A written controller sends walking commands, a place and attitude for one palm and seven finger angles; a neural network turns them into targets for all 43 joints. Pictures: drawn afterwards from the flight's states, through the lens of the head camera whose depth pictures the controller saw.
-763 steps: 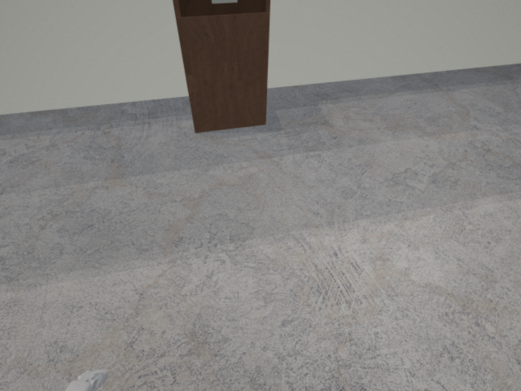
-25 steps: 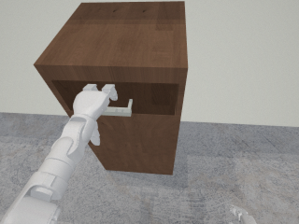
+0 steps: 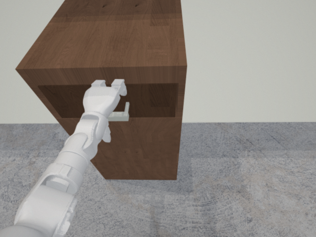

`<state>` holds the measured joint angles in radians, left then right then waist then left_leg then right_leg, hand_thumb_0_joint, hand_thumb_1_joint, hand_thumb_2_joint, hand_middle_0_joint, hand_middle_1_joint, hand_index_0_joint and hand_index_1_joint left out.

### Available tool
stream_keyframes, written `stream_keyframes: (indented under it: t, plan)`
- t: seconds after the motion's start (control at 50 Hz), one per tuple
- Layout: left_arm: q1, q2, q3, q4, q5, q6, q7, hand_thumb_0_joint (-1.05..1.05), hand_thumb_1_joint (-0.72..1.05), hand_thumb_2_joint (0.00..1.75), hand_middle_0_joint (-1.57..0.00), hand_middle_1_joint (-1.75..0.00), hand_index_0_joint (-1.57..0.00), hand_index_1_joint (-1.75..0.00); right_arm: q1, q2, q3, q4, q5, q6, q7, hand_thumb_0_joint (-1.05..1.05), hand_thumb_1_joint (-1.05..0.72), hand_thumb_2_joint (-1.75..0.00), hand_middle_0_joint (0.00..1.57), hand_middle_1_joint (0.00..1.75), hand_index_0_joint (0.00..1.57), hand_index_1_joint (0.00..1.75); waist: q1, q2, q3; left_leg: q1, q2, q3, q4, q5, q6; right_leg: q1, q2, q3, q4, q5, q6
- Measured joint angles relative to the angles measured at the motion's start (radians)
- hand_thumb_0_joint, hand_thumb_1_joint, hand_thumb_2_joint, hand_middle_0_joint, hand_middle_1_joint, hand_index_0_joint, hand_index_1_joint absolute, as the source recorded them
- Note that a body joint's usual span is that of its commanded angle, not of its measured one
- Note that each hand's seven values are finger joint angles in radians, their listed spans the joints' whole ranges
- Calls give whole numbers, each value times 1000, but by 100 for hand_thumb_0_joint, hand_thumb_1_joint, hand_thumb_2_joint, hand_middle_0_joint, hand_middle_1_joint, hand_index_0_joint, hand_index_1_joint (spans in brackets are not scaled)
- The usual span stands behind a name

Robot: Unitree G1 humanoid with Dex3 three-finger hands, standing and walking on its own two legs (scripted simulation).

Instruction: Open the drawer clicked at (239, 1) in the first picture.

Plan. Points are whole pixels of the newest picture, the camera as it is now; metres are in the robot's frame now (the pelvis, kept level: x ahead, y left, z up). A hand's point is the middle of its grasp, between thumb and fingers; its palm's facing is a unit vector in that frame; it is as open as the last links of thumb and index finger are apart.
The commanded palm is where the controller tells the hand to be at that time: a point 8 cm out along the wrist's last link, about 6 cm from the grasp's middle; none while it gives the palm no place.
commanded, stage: move the hooked fingers above the handle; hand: left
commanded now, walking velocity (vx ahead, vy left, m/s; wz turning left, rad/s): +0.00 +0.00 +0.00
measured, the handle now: (110, 111) +0.48 +0.17 +0.00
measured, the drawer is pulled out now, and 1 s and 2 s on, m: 0.00 0.00 0.00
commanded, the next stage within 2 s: lower the fingers behind the handle in 0.62 s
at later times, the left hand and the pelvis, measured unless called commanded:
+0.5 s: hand (101, 113) +0.43 +0.17 +0.05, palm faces -0.03 -0.04 -1.00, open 13.8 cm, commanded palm +0.42 +0.19 +0.11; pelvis -0.01 -0.01 +0.00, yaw +1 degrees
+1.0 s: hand (97, 119) +0.42 +0.19 +0.03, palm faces -0.10 -0.03 -0.99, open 13.8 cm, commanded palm +0.42 +0.19 +0.09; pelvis -0.01 +0.00 +0.00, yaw +0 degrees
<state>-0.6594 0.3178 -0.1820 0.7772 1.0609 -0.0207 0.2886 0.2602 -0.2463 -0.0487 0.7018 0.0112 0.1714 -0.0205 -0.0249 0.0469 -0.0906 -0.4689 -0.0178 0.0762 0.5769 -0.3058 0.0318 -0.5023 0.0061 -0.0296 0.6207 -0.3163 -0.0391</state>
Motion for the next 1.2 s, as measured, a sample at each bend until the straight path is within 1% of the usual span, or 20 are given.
stream_keyframes:
  t: [0.04, 0.1, 0.16, 0.22, 0.28, 0.34, 0.38, 0.42, 0.48, 0.54, 0.6, 0.68, 0.8, 0.92, 1.0, 1.06, 1.12, 1.16, 1.2]
  plan:
    - [-6, 4, 3, 23, 2, 20, 11, 0, -49, 30, -39, -125, -33, -120, -3, 3, 2, 1, 2, 2, -3, 1, -90, -90, 20, 30, 20, 30, -4, 4, -2, 2, 2, 4, -6, 6, -1, 0, 3, 4, -5, 7, -1]
    - [-24, 11, 18, 64, -13, 54, 7, 0, -49, 30, -37, -124, -35, -122, -9, 5, 9, 0, 11, 4, -11, 1, -90, -90, 20, 30, 20, 30, -13, 10, 3, 16, 5, 8, -21, 16, -3, 11, 6, 8, -17, 17, -3]
    - [-48, 26, 28, 104, -27, 76, -17, 0, -49, 30, -35, -122, -36, -123, -11, 7, 16, -4, 18, 1, -22, 1, -90, -90, 21, 30, 20, 30, -20, 8, 8, 29, 7, 6, -36, 28, -5, 23, 8, 6, -29, 27, -5]
    - [-62, 46, 29, 124, -32, 77, -49, 0, -49, 30, -34, -121, -36, -122, -2, 4, 17, -14, 21, -6, -30, 1, -90, -90, 21, 30, 20, 30, -22, 4, 8, 36, 8, 3, -46, 36, -9, 30, 10, 2, -38, 33, -9]
    - [-67, 57, 15, 129, -41, 59, -80, 0, -49, 30, -33, -121, -35, -122, 10, -6, 12, -21, 22, -16, -33, 1, -90, -90, 21, 30, 20, 30, -19, 2, 10, 37, 9, -5, -45, 39, -11, 36, 11, -5, -42, 35, -12]
    - [-58, 61, 13, 117, -48, 19, -103, 0, -49, 30, -32, -121, -34, -121, 17, -18, 8, -24, 20, -24, -35, 1, -90, -90, 21, 30, 20, 30, -17, -2, 15, 33, 10, -11, -39, 37, -12, 36, 11, -11, -39, 33, -13]
    - [-43, 64, 20, 99, -48, -15, -107, 0, -49, 30, -32, -120, -33, -120, 20, -24, 4, -25, 17, -27, -36, 1, -90, -90, 21, 30, 20, 30, -17, -7, 15, 28, 10, -13, -33, 35, -12, 32, 11, -13, -35, 31, -14]
    - [-31, 67, 24, 82, -41, -43, -97, 0, -49, 30, -32, -120, -33, -120, 22, -27, -2, -25, 14, -31, -36, 1, -90, -90, 21, 30, 20, 30, -17, -11, 14, 19, 10, -15, -25, 31, -13, 24, 11, -15, -29, 28, -14]
    - [-24, 73, 33, 66, -24, -67, -62, 0, -49, 30, -32, -120, -33, -120, 21, -30, -10, -20, 11, -37, -33, 1, -90, -90, 21, 30, 20, 30, -18, -14, 11, 1, 10, -17, -10, 25, -13, 9, 10, -17, -17, 22, -14]
    - [-40, 81, 42, 80, -15, -54, -23, 0, -49, 30, -32, -120, -33, -120, 13, -30, -12, -12, 10, -41, -28, 1, -90, -90, 20, 30, 20, 30, -20, -12, 11, -15, 10, -17, 2, 19, -11, -5, 10, -18, -9, 19, -13]
    - [-52, 80, 41, 90, -19, -42, -12, 0, -49, 30, -35, -123, -33, -120, 12, -25, -13, -4, 9, -39, -22, 1, -90, -90, 20, 30, 20, 30, -18, -7, 5, -22, 10, -15, 3, 17, -9, -12, 9, -15, -10, 19, -11]
    - [-62, 55, 30, 107, -29, -9, -15, 0, -49, 30, -37, -124, -36, -124, 13, -19, -7, 3, 13, -28, -14, 1, -90, -90, 20, 30, 20, 30, -12, 3, -5, -12, 7, -13, -5, 17, -6, -3, 7, -13, -18, 20, -6]
    - [-72, 43, 24, 130, -29, 12, -38, 0, -49, 30, -36, -123, -34, -124, 11, -1, 9, -6, 15, -17, -14, 1, -90, -90, 21, 30, 20, 30, -13, 2, -12, 1, 4, -9, -12, 18, -2, 8, 5, -8, -22, 21, -3]
    - [-65, 52, 32, 154, -20, 10, -60, 0, -49, 30, -33, -121, -33, -122, 11, 3, 16, -29, 13, -17, -14, 1, -90, -90, 21, 30, 20, 30, -18, -7, -12, -11, 5, -3, 0, 15, 0, -5, 5, -3, -11, 20, -1]
    - [-40, 55, 32, 149, -17, -22, -58, 0, -49, 30, -32, -121, -32, -121, 18, -4, 8, -37, 9, -25, -16, 1, -90, -90, 21, 30, 20, 30, -19, -11, -4, -33, 5, -6, 21, 8, 3, -23, 5, -5, 2, 17, 1]
    - [-34, 62, 31, 142, -5, -54, -39, 0, -49, 30, -32, -120, -32, -120, 22, -7, 0, -34, 5, -34, -19, 1, -90, -90, 21, 30, 20, 30, -24, -16, 3, -62, 4, -11, 43, 1, 5, -47, 2, -11, 19, 11, 2]
    - [-44, 64, 26, 129, 11, -78, 2, 0, -49, 30, -32, -120, -32, -120, 29, -10, -13, -21, -4, -46, -16, 1, -90, -90, 21, 30, 20, 30, -27, -18, 1, -98, 2, -17, 69, -7, 6, -78, -1, -17, 39, 3, 3]
    - [-54, 57, 30, 129, 17, -80, 32, 0, -49, 30, -33, -121, -33, -120, 34, -13, -22, -9, -11, -48, -10, 1, -90, -90, 21, 30, 20, 30, -28, -15, -7, -121, 1, -18, 86, -15, 7, -98, -3, -19, 52, -4, 5]
    - [-60, 41, 27, 143, 16, -67, 67, 0, -49, 30, -37, -124, -33, -120, 40, -16, -28, 6, -16, -47, -2, 1, -90, -90, 21, 30, 20, 30, -25, -7, -19, -137, 0, -19, 101, -23, 8, -112, -4, -20, 63, -10, 6]
